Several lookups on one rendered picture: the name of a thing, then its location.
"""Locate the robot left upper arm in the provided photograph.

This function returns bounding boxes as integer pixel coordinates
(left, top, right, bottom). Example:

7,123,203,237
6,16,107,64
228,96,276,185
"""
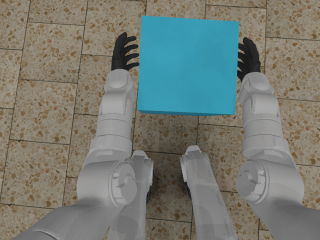
12,160,137,240

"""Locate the robot left shin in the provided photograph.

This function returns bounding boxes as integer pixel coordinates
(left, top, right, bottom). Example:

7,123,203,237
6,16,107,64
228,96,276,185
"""
126,150,150,195

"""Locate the left robot foot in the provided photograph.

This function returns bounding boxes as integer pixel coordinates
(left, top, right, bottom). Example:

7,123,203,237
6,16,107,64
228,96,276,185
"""
146,169,154,204

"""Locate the robot left forearm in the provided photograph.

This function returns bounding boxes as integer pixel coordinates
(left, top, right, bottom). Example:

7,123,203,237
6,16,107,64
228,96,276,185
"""
76,69,136,195

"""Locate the robot right forearm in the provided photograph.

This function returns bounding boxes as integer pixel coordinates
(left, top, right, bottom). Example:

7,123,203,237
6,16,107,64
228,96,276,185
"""
238,72,305,195

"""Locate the robot right upper arm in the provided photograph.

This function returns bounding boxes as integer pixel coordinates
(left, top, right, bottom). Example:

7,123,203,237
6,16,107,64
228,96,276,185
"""
235,158,320,240

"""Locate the robot left hand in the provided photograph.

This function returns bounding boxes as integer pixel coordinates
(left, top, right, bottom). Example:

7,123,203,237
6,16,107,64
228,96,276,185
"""
111,32,140,71

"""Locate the carton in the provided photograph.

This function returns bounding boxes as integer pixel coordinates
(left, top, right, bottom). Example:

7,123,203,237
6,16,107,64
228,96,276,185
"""
137,15,240,116

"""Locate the robot right hand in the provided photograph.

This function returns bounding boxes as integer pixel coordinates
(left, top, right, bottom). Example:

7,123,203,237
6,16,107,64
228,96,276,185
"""
237,37,261,83

